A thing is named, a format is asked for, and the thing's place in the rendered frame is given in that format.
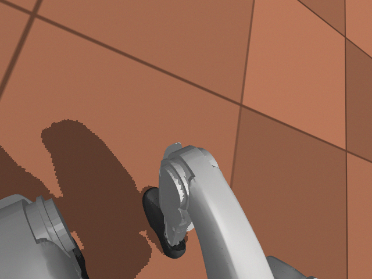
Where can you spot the left robot foot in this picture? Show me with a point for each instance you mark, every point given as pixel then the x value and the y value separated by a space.
pixel 80 260

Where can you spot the right robot hand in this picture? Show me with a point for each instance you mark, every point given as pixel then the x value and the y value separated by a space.
pixel 282 270

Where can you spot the right robot foot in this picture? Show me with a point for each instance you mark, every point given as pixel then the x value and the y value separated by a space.
pixel 150 202

